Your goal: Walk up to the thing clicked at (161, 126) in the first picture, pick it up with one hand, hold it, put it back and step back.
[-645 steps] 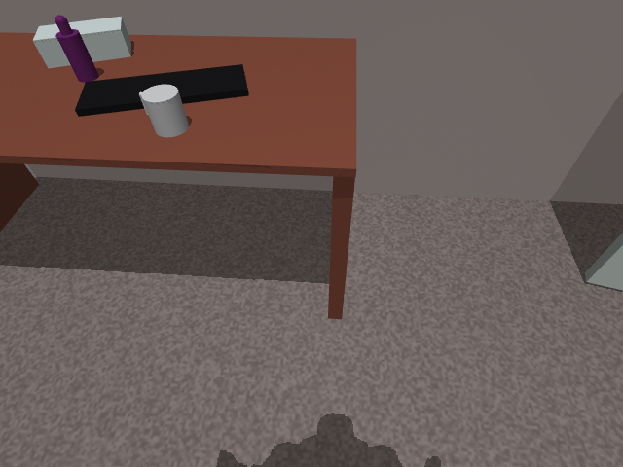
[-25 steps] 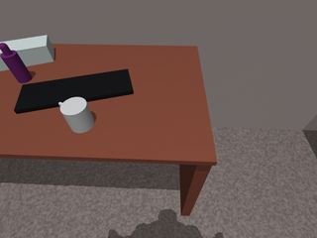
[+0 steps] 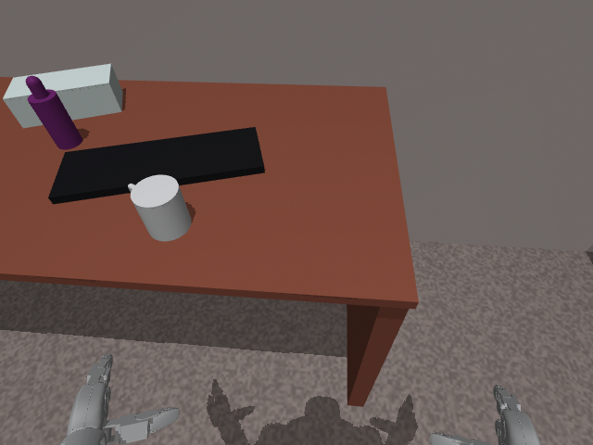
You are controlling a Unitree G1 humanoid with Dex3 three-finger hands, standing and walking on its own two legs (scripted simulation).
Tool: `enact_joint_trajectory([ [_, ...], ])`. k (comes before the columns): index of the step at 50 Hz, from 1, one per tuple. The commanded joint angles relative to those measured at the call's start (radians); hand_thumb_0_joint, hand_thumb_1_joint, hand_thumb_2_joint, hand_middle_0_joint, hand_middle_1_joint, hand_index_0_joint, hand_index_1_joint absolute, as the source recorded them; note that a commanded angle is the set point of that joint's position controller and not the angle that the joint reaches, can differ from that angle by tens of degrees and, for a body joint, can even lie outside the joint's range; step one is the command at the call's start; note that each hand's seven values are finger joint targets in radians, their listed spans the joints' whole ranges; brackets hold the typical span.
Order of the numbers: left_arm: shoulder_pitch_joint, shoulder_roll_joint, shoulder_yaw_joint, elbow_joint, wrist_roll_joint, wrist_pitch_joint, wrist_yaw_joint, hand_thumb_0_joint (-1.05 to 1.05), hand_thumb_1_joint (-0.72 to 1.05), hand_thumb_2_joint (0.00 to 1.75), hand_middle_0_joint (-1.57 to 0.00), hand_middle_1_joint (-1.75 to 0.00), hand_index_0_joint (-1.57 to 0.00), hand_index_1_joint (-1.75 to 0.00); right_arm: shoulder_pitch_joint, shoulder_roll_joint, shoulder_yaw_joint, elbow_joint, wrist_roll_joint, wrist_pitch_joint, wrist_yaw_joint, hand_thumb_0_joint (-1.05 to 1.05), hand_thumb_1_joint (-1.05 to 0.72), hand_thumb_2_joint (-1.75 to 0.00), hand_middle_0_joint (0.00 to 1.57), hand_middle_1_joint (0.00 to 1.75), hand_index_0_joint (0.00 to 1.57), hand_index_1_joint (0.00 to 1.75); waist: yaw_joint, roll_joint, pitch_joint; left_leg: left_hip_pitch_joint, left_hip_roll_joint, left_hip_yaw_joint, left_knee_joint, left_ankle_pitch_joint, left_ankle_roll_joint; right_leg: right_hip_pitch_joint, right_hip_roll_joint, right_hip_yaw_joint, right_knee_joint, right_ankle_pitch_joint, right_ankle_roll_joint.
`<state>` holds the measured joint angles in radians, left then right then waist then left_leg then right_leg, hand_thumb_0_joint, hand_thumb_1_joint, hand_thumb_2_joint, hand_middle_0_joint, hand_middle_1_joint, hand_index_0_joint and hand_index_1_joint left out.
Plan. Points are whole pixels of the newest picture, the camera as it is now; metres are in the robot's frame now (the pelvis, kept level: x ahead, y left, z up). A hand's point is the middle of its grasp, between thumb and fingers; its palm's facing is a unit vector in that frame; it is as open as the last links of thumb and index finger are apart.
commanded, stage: rise first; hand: left
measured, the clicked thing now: (156, 205) +0.50 +0.31 +0.00
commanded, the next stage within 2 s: go down in 1.40 s
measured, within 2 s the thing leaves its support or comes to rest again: neither
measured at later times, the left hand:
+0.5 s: hand (83, 379) +0.18 +0.29 +0.02, palm faces +0.38 -0.83 -0.40, open 17.4 cm
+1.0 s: hand (44, 372) +0.18 +0.31 +0.08, palm faces +0.45 -0.77 -0.44, open 17.5 cm
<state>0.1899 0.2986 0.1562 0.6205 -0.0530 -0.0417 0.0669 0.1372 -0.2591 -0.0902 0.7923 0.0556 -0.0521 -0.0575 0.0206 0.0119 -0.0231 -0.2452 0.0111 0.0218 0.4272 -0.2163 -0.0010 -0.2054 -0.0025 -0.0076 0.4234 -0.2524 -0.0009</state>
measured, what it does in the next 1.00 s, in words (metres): stands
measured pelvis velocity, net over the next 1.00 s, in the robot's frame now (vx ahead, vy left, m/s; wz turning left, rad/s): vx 0.00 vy -0.01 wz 0.03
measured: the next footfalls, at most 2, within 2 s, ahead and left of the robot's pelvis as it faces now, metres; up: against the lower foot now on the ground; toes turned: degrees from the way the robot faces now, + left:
none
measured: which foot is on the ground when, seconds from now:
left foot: down 0.00-1.00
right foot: down 0.00-1.00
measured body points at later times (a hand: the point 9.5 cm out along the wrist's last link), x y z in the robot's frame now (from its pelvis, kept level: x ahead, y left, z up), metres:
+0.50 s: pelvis +0.00 +0.00 +0.00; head +0.00 -0.02 +0.45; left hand +0.16 +0.33 +0.05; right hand +0.16 -0.25 -0.10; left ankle +0.00 +0.12 -0.74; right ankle -0.02 -0.12 -0.74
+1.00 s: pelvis +0.00 -0.01 +0.00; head -0.01 -0.03 +0.45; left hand +0.15 +0.34 +0.10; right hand +0.17 -0.26 -0.10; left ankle +0.00 +0.12 -0.74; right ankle -0.02 -0.12 -0.74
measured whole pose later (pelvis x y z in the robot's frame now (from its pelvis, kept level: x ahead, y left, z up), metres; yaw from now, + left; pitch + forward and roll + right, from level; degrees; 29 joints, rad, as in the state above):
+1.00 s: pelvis +0.00 -0.01 +0.00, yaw +2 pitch -3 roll +0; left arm 0.38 0.37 0.36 0.04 -0.05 -0.17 0.06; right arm 0.22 -0.22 -0.11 0.68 0.02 -0.07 -0.07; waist 0.06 0.04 0.04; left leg -0.12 0.01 -0.01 0.38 -0.20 -0.01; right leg -0.08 -0.01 -0.04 0.39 -0.25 -0.01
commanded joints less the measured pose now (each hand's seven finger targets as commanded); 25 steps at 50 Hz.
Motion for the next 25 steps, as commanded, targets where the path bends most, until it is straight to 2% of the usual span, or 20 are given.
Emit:
enact_joint_trajectory([
  [1,-0.078,0.212,0.083,-0.316,-0.004,-0.054,0.023,0.0,-0.39,0.03,-0.04,-0.05,-0.05,-0.04,-0.084,-0.11,-0.001,-0.231,0.001,-0.04,-0.016,0.0,0.42,-0.04,0.05,0.05,0.05,0.05,0.006,0.031,-0.058,0.064,-0.009,0.022,-0.066,0.135,0.012,0.017,-0.006,-0.016,-0.076,0.147,-0.011],
  [3,-0.075,0.246,0.121,-0.373,0.0,-0.065,0.034,0.0,-0.48,0.02,-0.04,-0.05,-0.04,-0.05,-0.07,-0.13,-0.017,-0.246,-0.007,-0.048,-0.025,0.0,0.5,-0.02,0.05,0.05,0.05,0.05,0.008,0.037,-0.063,0.076,-0.006,0.019,-0.071,0.114,0.013,0.026,-0.007,-0.015,-0.082,0.125,-0.014],
  [4,-0.065,0.237,0.117,-0.424,0.0,-0.071,0.035,0.0,-0.51,0.01,-0.04,-0.05,-0.04,-0.05,-0.066,-0.14,-0.022,-0.285,-0.008,-0.054,-0.028,0.0,0.52,-0.01,0.05,0.05,0.05,0.05,0.003,0.035,-0.081,0.092,-0.006,0.018,-0.072,0.119,0.012,0.038,-0.004,-0.015,-0.082,0.129,-0.014],
  [5,-0.023,0.218,0.111,-0.458,0.002,-0.074,0.034,0.0,-0.52,0.01,-0.04,-0.05,-0.04,-0.05,-0.04,-0.118,-0.014,-0.287,-0.011,-0.058,-0.027,0.0,0.53,-0.01,0.05,0.05,0.05,0.05,0.008,0.041,-0.091,0.105,-0.005,0.015,-0.07,0.136,0.013,0.051,-0.003,-0.018,-0.078,0.143,-0.017],
  [7,-0.008,0.232,0.136,-0.497,0.005,-0.076,0.041,0.0,-0.53,0.01,-0.04,-0.05,-0.04,-0.05,-0.081,-0.134,-0.02,-0.311,-0.018,-0.067,-0.031,0.0,0.54,-0.01,0.05,0.05,0.05,0.05,0.022,0.038,-0.112,0.119,-0.001,0.008,-0.066,0.177,0.009,0.075,0.002,-0.022,-0.068,0.175,-0.018],
  [8,0.009,0.22,0.133,-0.509,0.006,-0.077,0.042,0.0,-0.53,0.01,-0.04,-0.05,-0.04,-0.05,-0.076,-0.13,-0.021,-0.302,-0.02,-0.068,-0.031,0.0,0.54,-0.01,0.05,0.05,0.05,0.05,0.021,0.051,-0.091,0.121,0.001,0.006,-0.07,0.183,0.006,0.068,0.003,-0.024,-0.065,0.179,-0.021],
  [10,0.057,0.221,0.152,-0.522,0.006,-0.075,0.04,0.0,-0.54,0.01,-0.04,-0.06,-0.04,-0.05,0.019,-0.155,-0.055,-0.267,-0.029,-0.065,-0.034,0.0,0.54,-0.01,0.05,0.05,0.05,0.05,0.007,0.025,-0.071,0.138,0.004,0.005,-0.073,0.19,0.005,0.064,0.01,-0.031,-0.071,0.187,-0.018],
  [11,0.085,0.212,0.147,-0.517,0.006,-0.074,0.036,0.0,-0.54,0.01,-0.04,-0.05,-0.04,-0.05,0.072,-0.146,-0.059,-0.238,-0.029,-0.062,-0.033,0.0,0.54,-0.01,0.05,0.05,0.05,0.05,-0.002,0.03,-0.067,0.149,0.002,0.007,-0.072,0.198,0.005,0.064,0.011,-0.032,-0.07,0.199,-0.017],
  [12,0.102,0.206,0.149,-0.56,0.005,-0.076,0.032,0.0,-0.54,0.0,-0.04,-0.05,-0.04,-0.04,0.086,-0.123,-0.05,-0.232,-0.028,-0.06,-0.029,0.0,0.54,-0.01,0.05,0.05,0.05,0.05,0.006,0.041,-0.056,0.149,0.002,0.004,-0.077,0.21,0.006,0.058,0.01,-0.038,-0.067,0.208,-0.02],
  [13,0.111,0.202,0.147,-0.573,0.002,-0.08,0.027,0.0,-0.54,0.0,-0.04,-0.05,-0.04,-0.05,0.082,-0.126,-0.048,-0.254,-0.028,-0.061,-0.025,0.0,0.54,-0.01,0.05,0.05,0.05,0.05,0.001,0.007,-0.058,0.15,0.001,0.006,-0.072,0.213,0.008,0.062,0.011,-0.038,-0.072,0.211,-0.015],
  [14,0.121,0.209,0.162,-0.584,0.001,-0.082,0.025,0.0,-0.53,0.0,-0.04,-0.05,-0.04,-0.04,0.081,-0.099,-0.033,-0.23,-0.026,-0.059,-0.021,0.0,0.55,-0.01,0.05,0.05,0.05,0.05,0.021,0.017,-0.036,0.137,-0.002,0.006,-0.075,0.214,0.008,0.061,0.01,-0.041,-0.071,0.209,-0.016],
  [15,0.12,0.218,0.173,-0.585,0.002,-0.082,0.023,0.0,-0.53,0.0,-0.04,-0.05,-0.04,-0.04,0.065,-0.08,-0.022,-0.213,-0.026,-0.056,-0.018,0.0,0.55,0.0,0.05,0.05,0.05,0.05,0.026,0.029,-0.031,0.135,-0.005,0.01,-0.077,0.219,0.009,0.06,0.005,-0.037,-0.072,0.217,-0.015],
  [17,0.106,0.228,0.192,-0.606,-0.001,-0.091,0.017,0.0,-0.53,0.0,-0.04,-0.05,-0.04,-0.04,0.012,-0.094,-0.034,-0.237,-0.026,-0.058,-0.015,0.0,0.55,-0.01,0.05,0.05,0.05,0.05,0.03,0.015,-0.022,0.128,-0.001,0.007,-0.078,0.215,0.009,0.064,0.006,-0.038,-0.071,0.207,-0.015],
  [18,0.096,0.245,0.208,-0.632,-0.002,-0.096,0.016,0.0,-0.53,0.0,-0.04,-0.05,-0.04,-0.04,0.008,-0.118,-0.053,-0.254,-0.028,-0.06,-0.016,0.0,0.55,-0.01,0.05,0.05,0.05,0.05,0.022,0.005,-0.034,0.138,0.0,0.006,-0.076,0.22,0.011,0.07,0.006,-0.036,-0.072,0.213,-0.013],
  [19,0.08,0.241,0.21,-0.655,0.0,-0.1,0.015,0.0,-0.53,0.0,-0.04,-0.05,-0.05,-0.04,-0.005,-0.091,-0.022,-0.272,-0.028,-0.06,-0.012,0.0,0.54,-0.01,0.05,0.05,0.05,0.05,0.034,0.007,-0.038,0.135,0.0,0.003,-0.077,0.219,0.01,0.082,0.006,-0.037,-0.073,0.208,-0.014],
  [20,0.089,0.248,0.217,-0.683,-0.001,-0.107,0.016,0.0,-0.53,0.0,-0.04,-0.05,-0.05,-0.04,-0.015,-0.081,-0.02,-0.271,-0.027,-0.06,-0.013,0.0,0.54,-0.01,0.05,0.05,0.05,0.05,0.043,0.034,-0.042,0.136,-0.005,0.007,-0.078,0.224,0.011,0.085,0.0,-0.033,-0.074,0.214,-0.016],
  [21,0.083,0.26,0.231,-0.69,-0.001,-0.113,0.018,0.0,-0.54,0.0,-0.04,-0.05,-0.05,-0.05,-0.031,-0.1,-0.029,-0.292,-0.028,-0.063,-0.016,0.0,0.54,-0.01,0.05,0.05,0.05,0.05,0.038,0.032,-0.041,0.139,-0.006,0.007,-0.079,0.214,0.01,0.09,0.001,-0.031,-0.078,0.202,-0.015],
  [22,0.094,0.276,0.254,-0.688,-0.002,-0.118,0.02,0.0,-0.54,0.0,-0.04,-0.05,-0.05,-0.05,-0.031,-0.147,-0.067,-0.292,-0.033,-0.066,-0.022,0.0,0.54,-0.01,0.05,0.05,0.05,0.05,0.041,0.032,-0.04,0.142,-0.005,0.007,-0.08,0.212,0.009,0.095,0.001,-0.032,-0.079,0.2,-0.016],
  [23,0.096,0.27,0.252,-0.69,0.001,-0.118,0.019,0.0,-0.54,0.0,-0.04,-0.05,-0.05,-0.05,0.01,-0.128,-0.061,-0.247,-0.037,-0.062,-0.022,0.0,0.53,-0.01,0.05,0.05,0.05,0.05,0.031,0.05,-0.034,0.148,-0.008,0.01,-0.078,0.214,0.01,0.092,-0.003,-0.029,-0.079,0.209,-0.015],
  [25,0.089,0.268,0.254,-0.722,-0.001,-0.125,0.019,0.0,-0.54,0.0,-0.04,-0.06,-0.05,-0.05,-0.026,-0.139,-0.07,-0.262,-0.037,-0.065,-0.022,0.0,0.53,-0.01,0.05,0.05,0.05,0.05,0.035,0.068,-0.038,0.153,-0.008,0.007,-0.081,0.222,0.008,0.097,-0.003,-0.029,-0.075,0.215,-0.019],
])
